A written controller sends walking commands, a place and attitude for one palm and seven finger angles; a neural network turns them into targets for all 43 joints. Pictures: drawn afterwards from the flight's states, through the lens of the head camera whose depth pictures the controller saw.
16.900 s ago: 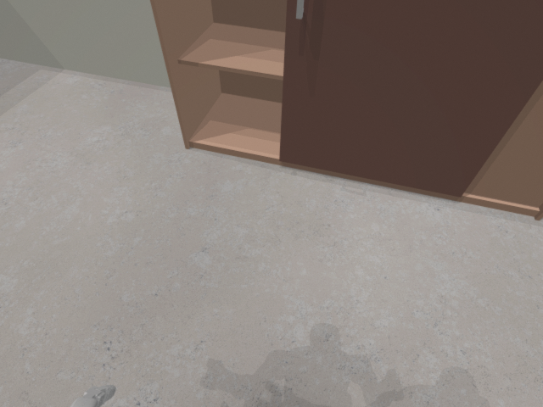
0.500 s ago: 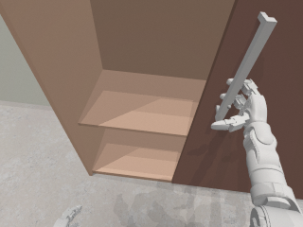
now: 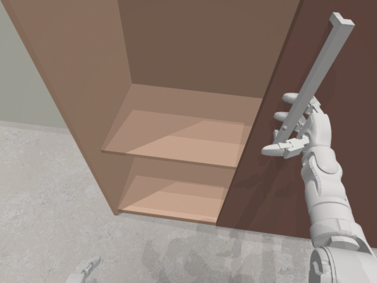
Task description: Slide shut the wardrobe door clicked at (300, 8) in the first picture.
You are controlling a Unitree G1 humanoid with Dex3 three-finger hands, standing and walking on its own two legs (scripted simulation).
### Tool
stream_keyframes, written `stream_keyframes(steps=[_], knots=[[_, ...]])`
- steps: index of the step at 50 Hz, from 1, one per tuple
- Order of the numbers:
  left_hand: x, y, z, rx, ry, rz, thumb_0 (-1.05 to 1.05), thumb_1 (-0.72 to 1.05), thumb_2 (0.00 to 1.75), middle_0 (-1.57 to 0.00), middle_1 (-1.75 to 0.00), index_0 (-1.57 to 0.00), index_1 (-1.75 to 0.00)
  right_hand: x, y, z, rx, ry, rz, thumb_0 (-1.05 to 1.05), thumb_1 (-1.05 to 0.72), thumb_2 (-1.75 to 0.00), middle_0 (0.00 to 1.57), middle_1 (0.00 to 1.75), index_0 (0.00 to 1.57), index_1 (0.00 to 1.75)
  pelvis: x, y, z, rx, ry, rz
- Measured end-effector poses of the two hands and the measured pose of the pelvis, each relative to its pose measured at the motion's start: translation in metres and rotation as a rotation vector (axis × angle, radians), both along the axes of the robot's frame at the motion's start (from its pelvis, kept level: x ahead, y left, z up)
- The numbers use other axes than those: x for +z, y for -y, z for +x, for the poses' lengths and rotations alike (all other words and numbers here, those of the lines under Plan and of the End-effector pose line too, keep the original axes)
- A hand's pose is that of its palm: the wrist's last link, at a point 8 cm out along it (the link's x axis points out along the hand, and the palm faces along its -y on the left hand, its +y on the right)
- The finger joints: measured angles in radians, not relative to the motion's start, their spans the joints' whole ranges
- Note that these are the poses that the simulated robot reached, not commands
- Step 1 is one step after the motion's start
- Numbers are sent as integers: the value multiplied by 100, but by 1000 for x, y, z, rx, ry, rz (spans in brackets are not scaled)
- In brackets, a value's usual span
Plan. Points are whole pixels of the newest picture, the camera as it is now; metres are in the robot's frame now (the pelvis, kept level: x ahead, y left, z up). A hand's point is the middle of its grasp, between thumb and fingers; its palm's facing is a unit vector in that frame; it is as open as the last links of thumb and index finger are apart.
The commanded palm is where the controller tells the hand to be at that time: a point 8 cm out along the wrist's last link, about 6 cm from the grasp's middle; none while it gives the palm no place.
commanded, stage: slide the fingers in behind the handle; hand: right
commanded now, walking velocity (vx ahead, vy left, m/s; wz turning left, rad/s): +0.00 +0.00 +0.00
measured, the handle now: (300, 94) +0.48 -0.17 +0.18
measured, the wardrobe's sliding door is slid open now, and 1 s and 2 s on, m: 0.53 0.53 0.53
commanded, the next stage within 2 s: grip the handle and tug to test in 0.26 s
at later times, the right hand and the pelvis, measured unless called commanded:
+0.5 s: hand (286, 128) +0.43 -0.16 +0.12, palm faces +0.03 +1.00 +0.00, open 13.6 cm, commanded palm +0.40 -0.21 +0.12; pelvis +0.00 +0.00 +0.00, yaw +0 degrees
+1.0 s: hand (283, 127) +0.43 -0.15 +0.13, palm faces +0.04 +1.00 -0.01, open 6.3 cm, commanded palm +0.40 -0.19 +0.12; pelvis +0.01 +0.00 +0.00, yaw +0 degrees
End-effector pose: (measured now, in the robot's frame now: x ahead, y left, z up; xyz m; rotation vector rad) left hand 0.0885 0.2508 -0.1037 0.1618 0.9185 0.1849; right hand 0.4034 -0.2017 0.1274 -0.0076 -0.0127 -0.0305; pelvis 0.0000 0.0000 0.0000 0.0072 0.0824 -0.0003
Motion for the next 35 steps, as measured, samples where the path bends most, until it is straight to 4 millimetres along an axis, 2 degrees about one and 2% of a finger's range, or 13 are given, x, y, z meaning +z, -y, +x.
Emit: stream_keyframes(steps=[9,22,28,35], knots=[[-2,-1,-5,3,-24,0,1,90,90,-20,-30,-20,-30,-1,2,0,4,-1,0,-1,50,-30,30,120,30,120,0,0,2,-1,-3,1],[0,-1,-1,8,-23,8,1,90,90,-20,-30,-20,-30,-5,5,5,3,-4,7,-1,49,-30,31,121,30,121,0,1,4,3,-10,2],[1,0,2,6,-18,9,1,90,90,-20,-30,-20,-30,-4,9,6,-1,-5,5,-1,36,-36,33,123,32,123,0,3,5,1,-11,3],[0,4,5,-4,-16,2,1,90,90,-20,-30,-20,-30,-1,3,6,11,4,1,0,9,-48,35,126,34,126,0,5,6,-3,-13,4]])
